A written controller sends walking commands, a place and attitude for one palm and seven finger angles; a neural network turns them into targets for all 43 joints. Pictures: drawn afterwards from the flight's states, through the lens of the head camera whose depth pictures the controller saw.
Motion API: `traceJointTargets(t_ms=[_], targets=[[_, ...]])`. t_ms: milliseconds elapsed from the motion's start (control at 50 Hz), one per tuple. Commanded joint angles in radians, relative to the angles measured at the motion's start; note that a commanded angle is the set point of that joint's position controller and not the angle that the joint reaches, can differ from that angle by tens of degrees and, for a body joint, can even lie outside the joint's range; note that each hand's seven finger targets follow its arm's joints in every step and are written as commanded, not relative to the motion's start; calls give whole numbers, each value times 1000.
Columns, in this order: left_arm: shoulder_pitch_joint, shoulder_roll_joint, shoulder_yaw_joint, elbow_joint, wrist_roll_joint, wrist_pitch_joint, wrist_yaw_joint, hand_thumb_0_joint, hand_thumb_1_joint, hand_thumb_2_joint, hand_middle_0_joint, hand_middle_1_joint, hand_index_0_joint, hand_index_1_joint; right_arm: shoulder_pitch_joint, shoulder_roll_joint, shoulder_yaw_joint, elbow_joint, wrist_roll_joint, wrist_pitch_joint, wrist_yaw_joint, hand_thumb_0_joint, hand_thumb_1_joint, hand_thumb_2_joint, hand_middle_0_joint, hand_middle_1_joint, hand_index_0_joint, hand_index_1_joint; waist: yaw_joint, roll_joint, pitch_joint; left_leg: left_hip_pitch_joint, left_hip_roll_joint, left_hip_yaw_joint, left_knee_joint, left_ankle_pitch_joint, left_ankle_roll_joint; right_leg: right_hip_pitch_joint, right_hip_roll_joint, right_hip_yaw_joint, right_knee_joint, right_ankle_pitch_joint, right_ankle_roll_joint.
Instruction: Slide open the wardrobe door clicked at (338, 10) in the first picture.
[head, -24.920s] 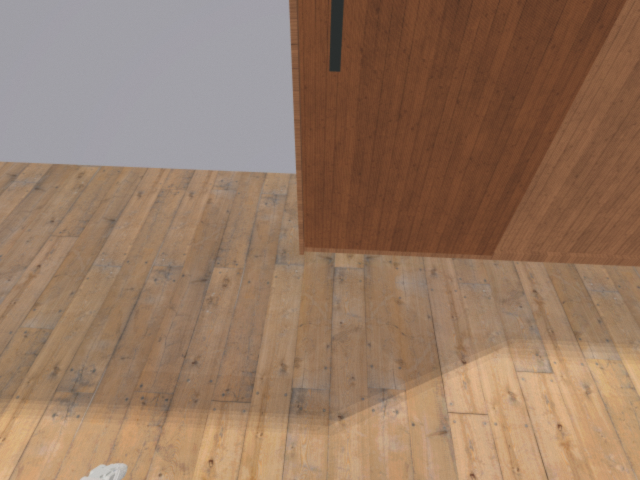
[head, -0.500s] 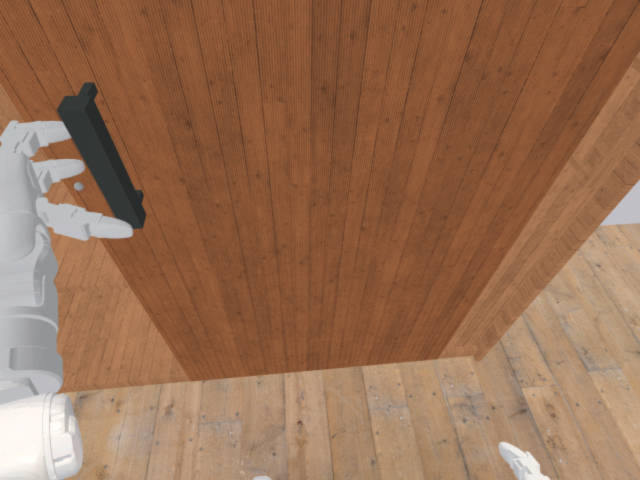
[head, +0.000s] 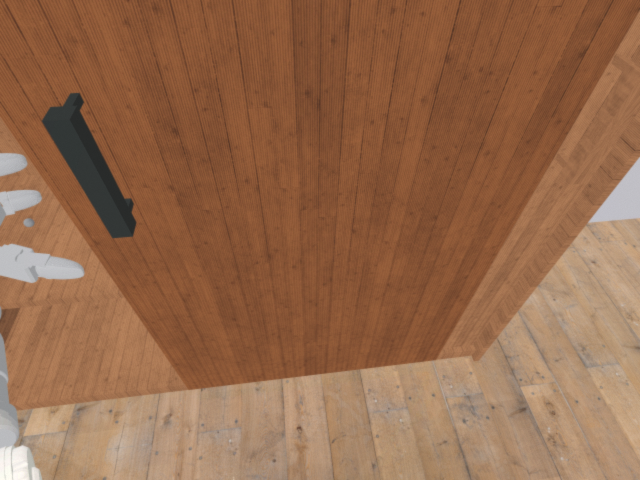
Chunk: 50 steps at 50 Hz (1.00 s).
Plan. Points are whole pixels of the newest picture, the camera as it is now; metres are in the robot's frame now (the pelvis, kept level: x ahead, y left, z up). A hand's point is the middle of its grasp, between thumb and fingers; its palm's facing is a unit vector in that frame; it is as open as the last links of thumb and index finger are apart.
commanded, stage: slip the hand off the handle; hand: left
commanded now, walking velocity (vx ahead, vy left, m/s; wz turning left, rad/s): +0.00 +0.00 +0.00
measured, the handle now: (101, 169) +0.45 +0.31 +0.15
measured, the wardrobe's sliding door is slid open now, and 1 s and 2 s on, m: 0.60 0.60 0.60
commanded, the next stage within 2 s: draw the hand back to the body in 0.46 s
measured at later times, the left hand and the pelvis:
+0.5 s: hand out of the picture +0.26 +0.34 +0.15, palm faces +0.46 -0.86 -0.20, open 14.7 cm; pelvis -0.01 +0.00 +0.00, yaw +2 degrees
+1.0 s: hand out of the picture +0.22 +0.32 +0.16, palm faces +0.22 -0.97 -0.04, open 14.7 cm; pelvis -0.01 +0.01 +0.01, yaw +1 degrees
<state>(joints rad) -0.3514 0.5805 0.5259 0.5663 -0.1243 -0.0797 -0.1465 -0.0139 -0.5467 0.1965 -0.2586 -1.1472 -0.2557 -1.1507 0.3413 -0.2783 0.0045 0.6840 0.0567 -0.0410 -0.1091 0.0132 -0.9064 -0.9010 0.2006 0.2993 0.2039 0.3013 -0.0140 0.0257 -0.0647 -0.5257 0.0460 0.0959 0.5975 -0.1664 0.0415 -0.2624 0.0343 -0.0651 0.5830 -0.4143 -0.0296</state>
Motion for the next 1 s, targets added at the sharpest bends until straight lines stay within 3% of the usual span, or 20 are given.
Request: traceJointTargets(t_ms=[0,60,80,160,240,280,300,360,480,540,560,580,600,640,680,760,820,860,940,980], targets=[[-230,345,98,-360,-12,-53,37,0,-550,200,-250,-1150,-250,-1150,-96,-134,-47,-166,-1,-68,-19,0,-900,-900,200,300,200,300,40,104,-258,435,-14,-103,-35,138,22,-177,6,44,-102,276,20],[-192,289,62,-444,-22,-59,47,0,-550,200,-250,-1150,-250,-1150,-125,-122,-37,-173,0,-86,-25,0,-900,-900,200,300,200,300,34,113,-231,448,-11,-107,-41,108,23,-189,7,41,-111,241,19],[-178,299,81,-445,-27,-53,51,0,-550,200,-250,-1150,-250,-1150,-129,-124,-39,-162,-2,-91,-27,0,-900,-900,200,300,200,300,35,127,-229,456,-9,-112,-46,99,19,-195,7,42,-114,233,19],[-135,261,59,-437,-43,-14,43,0,-550,200,-250,-1150,-250,-1150,-157,-119,-27,-166,5,-105,-39,0,-900,-900,200,300,200,300,34,71,-161,418,-11,-113,-61,35,18,-196,0,41,-132,196,24],[-164,227,18,-466,-41,10,37,0,-550,200,-250,-1150,-250,-1150,-187,-112,-16,-171,6,-120,-43,0,-900,-900,200,300,200,300,27,84,-139,427,-13,-127,-81,-19,12,-217,-4,40,-142,148,22],[-105,237,36,-490,-44,3,36,0,-550,200,-250,-1150,-250,-1150,-189,-111,-17,-172,2,-128,-43,0,-900,-900,200,300,200,300,43,91,-172,444,-16,-123,-73,16,14,-191,-4,44,-143,175,19],[-92,209,13,-499,-48,4,31,0,-550,200,-250,-1150,-250,-1150,-196,-106,-11,-177,4,-131,-41,0,-900,-900,200,300,200,300,42,85,-164,446,-17,-126,-76,14,13,-195,-4,42,-142,174,19],[-59,218,35,-496,-61,5,25,0,-550,200,-250,-1150,-250,-1150,-206,-105,-8,-175,5,-138,-44,0,-900,-900,200,300,200,300,46,51,-134,426,-17,-127,-78,-7,13,-191,-6,42,-155,160,22],[-32,200,23,-623,-64,2,29,0,-550,200,-250,-1150,-250,-1150,-230,-94,1,-183,2,-162,-39,0,-900,-900,200,300,200,300,56,134,-174,466,-21,-131,-83,21,9,-172,-5,38,-147,178,14],[-70,209,35,-575,-69,8,36,0,-550,200,-250,-1150,-250,-1150,-228,-100,3,-158,0,-168,-48,0,-900,-900,200,300,200,300,39,85,-116,441,-19,-139,-95,-39,6,-205,-5,38,-158,133,20],[-53,214,39,-567,-71,9,37,0,-550,200,-250,-1150,-250,-1150,-224,-100,3,-159,-1,-170,-51,0,-900,-900,200,300,200,300,47,63,-113,425,-21,-134,-88,-41,10,-192,-7,43,-165,132,22],[-65,145,-18,-501,-196,34,-91,0,-550,200,-250,-1150,-250,-1150,-232,-127,10,-155,19,-182,-58,0,-900,-900,200,300,200,300,4,40,-149,450,-22,-131,-92,-19,8,-137,-18,56,-183,179,35],[-93,217,36,-515,-224,41,-159,0,-550,200,-250,-1150,-250,-1150,-237,-120,11,-160,30,-190,-68,0,-900,-900,200,300,200,300,30,30,-170,461,-23,-133,-81,2,12,-118,-16,63,-186,210,45],[-103,242,32,-498,-258,69,-272,0,-550,200,-250,-1150,-250,-1150,-250,-117,25,-177,36,-209,-79,0,-900,-900,200,300,200,300,38,93,-170,478,-30,-136,-80,22,15,-116,-21,72,-185,242,50],[-57,293,81,-490,-271,86,-332,0,-550,200,-250,-1150,-250,-1150,-243,-117,25,-195,37,-223,-74,0,-900,-900,200,300,200,300,59,91,-181,477,-32,-136,-66,65,19,-98,-23,84,-182,300,64],[127,261,131,-576,-289,103,-278,0,-550,200,-250,-1150,-250,-1150,-244,-103,22,-249,36,-249,-34,0,-900,-900,200,300,200,300,98,77,-142,459,-24,-148,-88,54,9,-107,-15,63,-187,242,44],[249,202,134,-624,-306,129,-244,0,-550,200,-250,-1150,-250,-1150,-243,-108,14,-262,38,-252,-16,0,-900,-900,200,300,200,300,97,45,-139,459,-13,-145,-101,39,4,-120,-10,44,-177,233,46],[243,172,115,-645,-305,151,-228,0,-550,200,-250,-1150,-250,-1150,-246,-109,12,-263,44,-251,-14,0,-900,-900,200,300,200,300,90,43,-95,444,-13,-142,-94,15,4,-141,-10,60,-191,203,59],[198,132,49,-783,-276,169,-203,0,-550,200,-250,-1150,-250,-1150,-253,-108,15,-262,38,-258,-23,0,-900,-900,200,300,200,300,71,113,-99,496,-10,-159,-130,-25,4,-159,3,34,-184,164,43],[202,143,52,-871,-270,157,-188,0,-514,218,-249,-1129,-249,-1129,-252,-108,14,-257,32,-264,-28,0,-900,-900,200,300,200,300,72,96,-129,520,-9,-158,-131,9,8,-134,6,29,-187,191,38]])
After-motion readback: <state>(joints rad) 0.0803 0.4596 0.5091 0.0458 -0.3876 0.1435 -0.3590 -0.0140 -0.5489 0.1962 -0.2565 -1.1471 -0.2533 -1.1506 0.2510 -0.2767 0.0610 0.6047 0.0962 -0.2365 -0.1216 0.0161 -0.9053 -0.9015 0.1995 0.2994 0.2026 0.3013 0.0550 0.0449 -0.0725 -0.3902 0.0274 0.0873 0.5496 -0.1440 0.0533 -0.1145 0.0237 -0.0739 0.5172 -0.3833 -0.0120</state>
